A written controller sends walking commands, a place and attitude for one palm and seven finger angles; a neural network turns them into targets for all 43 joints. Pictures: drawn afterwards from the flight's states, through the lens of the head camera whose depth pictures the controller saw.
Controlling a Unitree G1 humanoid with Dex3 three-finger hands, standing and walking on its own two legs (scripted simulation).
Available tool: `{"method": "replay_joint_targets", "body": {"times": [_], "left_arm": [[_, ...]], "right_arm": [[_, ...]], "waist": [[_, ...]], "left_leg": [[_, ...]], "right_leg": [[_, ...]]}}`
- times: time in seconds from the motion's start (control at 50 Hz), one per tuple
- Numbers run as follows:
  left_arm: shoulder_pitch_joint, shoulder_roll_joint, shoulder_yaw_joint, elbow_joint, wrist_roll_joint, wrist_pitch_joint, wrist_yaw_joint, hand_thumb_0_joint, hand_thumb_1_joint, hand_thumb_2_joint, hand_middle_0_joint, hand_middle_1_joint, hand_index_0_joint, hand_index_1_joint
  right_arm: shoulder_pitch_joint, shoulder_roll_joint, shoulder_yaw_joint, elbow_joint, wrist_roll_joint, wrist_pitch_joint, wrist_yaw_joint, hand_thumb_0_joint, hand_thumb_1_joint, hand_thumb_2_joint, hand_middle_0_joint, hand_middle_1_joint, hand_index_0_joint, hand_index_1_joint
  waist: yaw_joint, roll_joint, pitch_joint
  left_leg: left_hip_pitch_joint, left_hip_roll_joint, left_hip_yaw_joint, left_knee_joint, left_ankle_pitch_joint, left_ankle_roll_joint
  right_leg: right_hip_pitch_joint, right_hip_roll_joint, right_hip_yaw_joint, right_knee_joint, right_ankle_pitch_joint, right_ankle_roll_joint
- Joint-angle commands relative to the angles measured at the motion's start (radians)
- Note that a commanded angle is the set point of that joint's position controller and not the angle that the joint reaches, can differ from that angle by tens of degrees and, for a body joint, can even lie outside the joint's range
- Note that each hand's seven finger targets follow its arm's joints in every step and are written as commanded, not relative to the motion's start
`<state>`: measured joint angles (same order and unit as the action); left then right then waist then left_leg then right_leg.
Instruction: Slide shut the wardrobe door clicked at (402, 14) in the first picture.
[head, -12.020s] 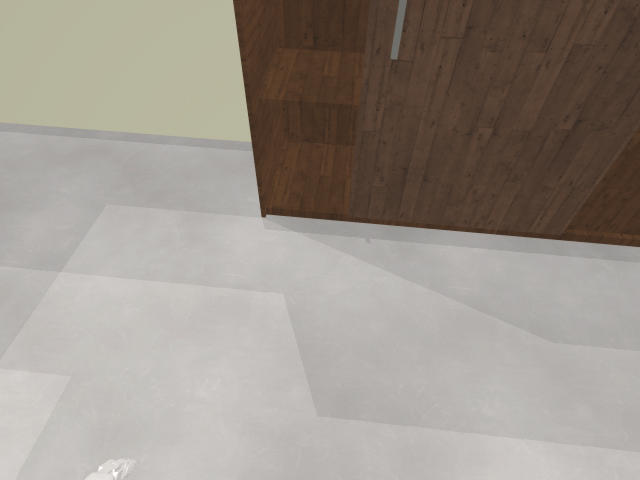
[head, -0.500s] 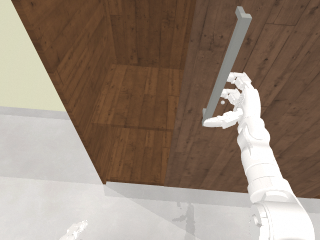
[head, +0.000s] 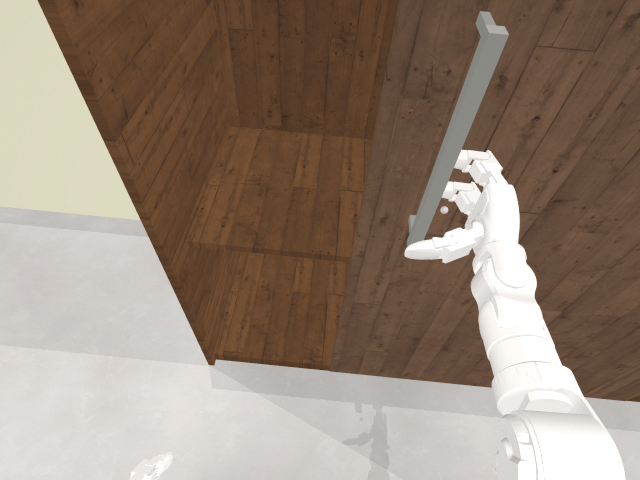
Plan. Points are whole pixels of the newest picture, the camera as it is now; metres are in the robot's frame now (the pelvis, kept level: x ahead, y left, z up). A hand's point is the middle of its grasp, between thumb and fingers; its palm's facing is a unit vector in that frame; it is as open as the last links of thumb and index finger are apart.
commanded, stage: slide the fingers in behind the handle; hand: right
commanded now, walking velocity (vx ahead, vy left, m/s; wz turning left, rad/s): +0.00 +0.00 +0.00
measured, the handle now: (441, 156) +0.49 -0.08 +0.16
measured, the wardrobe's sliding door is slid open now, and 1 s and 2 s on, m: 0.36 0.36 0.36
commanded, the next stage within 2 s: move the hooked fingers beside the handle in 0.50 s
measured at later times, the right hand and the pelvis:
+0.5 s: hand (433, 212) +0.42 -0.08 +0.13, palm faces -0.04 +1.00 +0.00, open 14.1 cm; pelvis +0.01 +0.00 +0.00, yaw -1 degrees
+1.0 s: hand (438, 212) +0.42 -0.08 +0.13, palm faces -0.03 +1.00 -0.02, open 14.1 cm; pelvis +0.01 +0.01 +0.00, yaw -1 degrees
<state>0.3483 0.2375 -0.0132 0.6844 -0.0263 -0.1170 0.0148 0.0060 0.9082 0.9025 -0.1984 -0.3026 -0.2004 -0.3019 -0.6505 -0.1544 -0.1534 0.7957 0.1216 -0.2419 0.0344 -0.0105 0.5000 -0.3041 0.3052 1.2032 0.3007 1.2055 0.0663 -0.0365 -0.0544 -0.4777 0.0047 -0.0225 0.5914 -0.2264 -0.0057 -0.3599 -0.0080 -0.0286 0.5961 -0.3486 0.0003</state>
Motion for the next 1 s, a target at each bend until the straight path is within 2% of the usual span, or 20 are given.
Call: {"method": "replay_joint_targets", "body": {"times": [0.0, 0.04, 0.06, 0.12, 0.14, 0.2, 0.26, 0.36, 0.4, 0.48, 0.5, 0.56, 0.6, 0.7, 0.76, 0.82, 0.86, 0.9, 0.96, 0.98], "left_arm": [[-0.017, 0.117, 0.041, -0.125, -0.001, -0.045, 0.006, 0.0, 0.9, 0.9, -0.2, -0.3, -0.2, -0.3], [-0.02, 0.114, 0.04, -0.122, -0.003, -0.049, 0.007, 0.0, 0.9, 0.9, -0.2, -0.3, -0.2, -0.3], [-0.015, 0.119, 0.043, -0.118, -0.004, -0.049, 0.007, 0.0, 0.9, 0.9, -0.2, -0.3, -0.2, -0.3], [-0.024, 0.113, 0.038, -0.118, -0.005, -0.054, 0.005, 0.0, 0.9, 0.9, -0.2, -0.3, -0.2, -0.3], [-0.021, 0.115, 0.041, -0.114, -0.004, -0.054, 0.007, 0.0, 0.9, 0.9, -0.2, -0.3, -0.2, -0.3], [-0.027, 0.109, 0.04, -0.121, 0.0, -0.055, 0.003, 0.0, 0.9, 0.9, -0.2, -0.3, -0.2, -0.3], [-0.031, 0.113, 0.04, -0.122, 0.001, -0.051, 0.002, 0.0, 0.9, 0.9, -0.2, -0.3, -0.2, -0.3], [-0.043, 0.104, 0.041, -0.127, 0.001, -0.053, 0.001, 0.0, 0.9, 0.9, -0.2, -0.3, -0.2, -0.3], [-0.047, 0.099, 0.041, -0.13, 0.001, -0.056, -0.001, 0.0, 0.9, 0.9, -0.2, -0.3, -0.2, -0.3], [-0.052, 0.096, 0.041, -0.128, 0.001, -0.059, -0.005, 0.0, 0.9, 0.9, -0.2, -0.3, -0.2, -0.3], [-0.051, 0.097, 0.04, -0.124, 0.001, -0.058, -0.004, 0.0, 0.9, 0.9, -0.2, -0.3, -0.2, -0.3], [-0.054, 0.096, 0.042, -0.124, 0.003, -0.062, -0.003, 0.0, 0.9, 0.9, -0.2, -0.3, -0.2, -0.3], [-0.054, 0.088, 0.042, -0.123, 0.003, -0.068, -0.006, 0.0, 0.9, 0.9, -0.2, -0.3, -0.2, -0.3], [-0.052, 0.098, 0.039, -0.112, 0.005, -0.065, 0.0, 0.0, 0.9, 0.9, -0.2, -0.3, -0.2, -0.3], [-0.058, 0.095, 0.037, -0.115, 0.004, -0.063, 0.002, 0.0, 0.9, 0.9, -0.2, -0.3, -0.2, -0.3], [-0.056, 0.097, 0.036, -0.113, 0.003, -0.058, 0.006, 0.0, 0.9, 0.9, -0.2, -0.3, -0.2, -0.3], [-0.062, 0.101, 0.034, -0.113, 0.002, -0.052, 0.009, 0.0, 0.9, 0.9, -0.2, -0.3, -0.2, -0.3], [-0.064, 0.097, 0.033, -0.122, 0.002, -0.052, 0.01, 0.0, 0.9, 0.9, -0.2, -0.3, -0.2, -0.3], [-0.068, 0.097, 0.033, -0.125, -0.001, -0.053, 0.01, 0.0, 0.9, 0.9, -0.2, -0.3, -0.2, -0.3], [-0.064, 0.095, 0.034, -0.124, -0.002, -0.056, 0.009, 0.0, 0.9, 0.9, -0.2, -0.3, -0.2, -0.3]], "right_arm": [[-0.44, -0.15, -0.021, -0.279, 0.007, -0.062, -0.005, 0.0, 0.5, -0.3, 0.3, 1.2, 0.3, 1.2], [-0.459, -0.112, 0.013, -0.296, 0.013, -0.054, -0.003, 0.0, 0.5, -0.3, 0.3, 1.2, 0.3, 1.2], [-0.438, -0.128, 0.0, -0.283, 0.012, -0.049, -0.006, 0.0, 0.5, -0.3, 0.3, 1.2, 0.3, 1.2], [-0.42, -0.077, 0.034, -0.28, 0.019, -0.034, -0.006, 0.0, 0.5, -0.3, 0.3, 1.2, 0.3, 1.2], [-0.438, -0.097, 0.02, -0.29, 0.017, -0.034, -0.011, 0.0, 0.5, -0.3, 0.3, 1.2, 0.3, 1.2], [-0.407, -0.086, 0.024, -0.325, 0.01, -0.032, -0.018, 0.0, 0.5, -0.3, 0.3, 1.2, 0.3, 1.2], [-0.373, -0.1, 0.012, -0.316, 0.009, -0.026, -0.025, 0.0, 0.5, -0.3, 0.3, 1.2, 0.3, 1.2], [-0.404, -0.065, 0.049, -0.378, 0.0, -0.025, -0.041, 0.0, 0.5, -0.3, 0.3, 1.2, 0.3, 1.2], [-0.36, -0.035, 0.063, -0.394, 0.007, -0.021, -0.044, 0.0, 0.5, -0.3, 0.3, 1.2, 0.3, 1.2], [-0.348, 0.003, 0.099, -0.404, -0.003, -0.009, -0.055, 0.0, 0.5, -0.3, 0.3, 1.2, 0.3, 1.2], [-0.358, -0.003, 0.101, -0.394, -0.006, -0.006, -0.059, 0.0, 0.5, -0.3, 0.3, 1.2, 0.3, 1.2], [-0.368, 0.012, 0.122, -0.431, -0.016, -0.011, -0.065, 0.0, 0.5, -0.3, 0.3, 1.2, 0.3, 1.2], [-0.355, 0.064, 0.159, -0.437, -0.01, -0.006, -0.065, 0.0, 0.5, -0.3, 0.3, 1.2, 0.3, 1.2], [-0.358, -0.016, 0.09, -0.399, -0.01, 0.001, -0.069, 0.0, 0.5, -0.3, 0.3, 1.2, 0.3, 1.2], [-0.351, -0.023, 0.084, -0.403, -0.013, -0.002, -0.062, 0.0, 0.5, -0.3, 0.3, 1.2, 0.3, 1.2], [-0.337, -0.059, 0.045, -0.377, 0.002, 0.004, -0.053, 0.0, 0.5, -0.3, 0.3, 1.2, 0.3, 1.2], [-0.34, -0.101, 0.009, -0.349, -0.001, 0.005, -0.052, 0.0, 0.5, -0.3, 0.3, 1.2, 0.3, 1.2], [-0.341, -0.093, 0.014, -0.371, 0.004, -0.003, -0.044, 0.0, 0.5, -0.3, 0.3, 1.2, 0.3, 1.2], [-0.36, -0.083, 0.036, -0.383, 0.0, -0.014, -0.032, 0.0, 0.5, -0.3, 0.3, 1.2, 0.3, 1.2], [-0.368, -0.064, 0.054, -0.386, 0.006, -0.016, -0.027, 0.0, 0.5, -0.3, 0.3, 1.2, 0.3, 1.2]], "waist": [[-0.014, 0.066, -0.315], [0.001, 0.049, -0.311], [-0.009, 0.079, -0.305], [-0.002, 0.069, -0.289], [0.0, 0.09, -0.293], [-0.015, 0.051, -0.328], [-0.02, 0.111, -0.312], [-0.016, 0.066, -0.327], [-0.018, 0.08, -0.342], [-0.015, 0.07, -0.308], [-0.011, 0.095, -0.297], [-0.018, 0.056, -0.318], [-0.009, 0.067, -0.327], [-0.019, 0.118, -0.297], [-0.028, 0.075, -0.309], [-0.025, 0.134, -0.306], [-0.033, 0.114, -0.278], [-0.033, 0.117, -0.308], [-0.029, 0.048, -0.305], [-0.019, 0.063, -0.304]], "left_leg": [[0.271, -0.013, 0.036, -0.052, 0.22, 0.024], [0.256, -0.013, 0.04, -0.053, 0.235, 0.024], [0.259, -0.015, 0.045, -0.052, 0.23, 0.026], [0.244, -0.013, 0.045, -0.059, 0.222, 0.023], [0.247, -0.013, 0.046, -0.058, 0.225, 0.022], [0.268, -0.01, 0.045, -0.046, 0.267, 0.025], [0.288, -0.01, 0.043, -0.05, 0.277, 0.023], [0.275, -0.01, 0.048, -0.043, 0.285, 0.025], [0.29, -0.012, 0.048, -0.042, 0.318, 0.023], [0.27, -0.012, 0.051, -0.048, 0.304, 0.023], [0.265, -0.013, 0.053, -0.051, 0.291, 0.022], [0.267, -0.012, 0.054, -0.046, 0.291, 0.028], [0.267, -0.014, 0.056, -0.046, 0.317, 0.025], [0.288, -0.012, 0.05, -0.06, 0.292, 0.021], [0.297, -0.009, 0.049, -0.057, 0.297, 0.026], [0.318, -0.011, 0.045, -0.064, 0.314, 0.019], [0.317, -0.007, 0.039, -0.071, 0.286, 0.02], [0.335, -0.008, 0.037, -0.069, 0.301, 0.018], [0.317, -0.007, 0.039, -0.066, 0.302, 0.024], [0.307, -0.01, 0.042, -0.067, 0.293, 0.022]], "right_leg": [[0.017, 0.01, -0.009, -0.089, 0.199, -0.019], [0.036, 0.01, -0.01, -0.086, 0.215, -0.017], [0.029, 0.008, -0.003, -0.086, 0.221, -0.016], [0.032, 0.01, -0.008, -0.087, 0.206, -0.015], [0.033, 0.009, -0.005, -0.086, 0.21, -0.015], [0.051, 0.012, -0.009, -0.082, 0.252, -0.012], [0.028, 0.011, -0.009, -0.083, 0.254, -0.015], [0.066, 0.011, -0.004, -0.08, 0.281, -0.011], [0.077, 0.01, -0.01, -0.076, 0.303, -0.012], [0.076, 0.01, -0.01, -0.081, 0.295, -0.011], [0.068, 0.009, -0.007, -0.083, 0.281, -0.011], [0.092, 0.009, -0.003, -0.085, 0.303, -0.009], [0.108, 0.009, -0.006, -0.079, 0.324, -0.009], [0.069, 0.013, -0.006, -0.091, 0.28, -0.014], [0.079, 0.016, -0.007, -0.092, 0.291, -0.013], [0.057, 0.016, -0.013, -0.093, 0.285, -0.017], [0.038, 0.018, -0.016, -0.098, 0.259, -0.018], [0.044, 0.02, -0.019, -0.098, 0.264, -0.019], [0.064, 0.019, -0.02, -0.096, 0.275, -0.015], [0.069, 0.017, -0.015, -0.096, 0.268, -0.015]]}}
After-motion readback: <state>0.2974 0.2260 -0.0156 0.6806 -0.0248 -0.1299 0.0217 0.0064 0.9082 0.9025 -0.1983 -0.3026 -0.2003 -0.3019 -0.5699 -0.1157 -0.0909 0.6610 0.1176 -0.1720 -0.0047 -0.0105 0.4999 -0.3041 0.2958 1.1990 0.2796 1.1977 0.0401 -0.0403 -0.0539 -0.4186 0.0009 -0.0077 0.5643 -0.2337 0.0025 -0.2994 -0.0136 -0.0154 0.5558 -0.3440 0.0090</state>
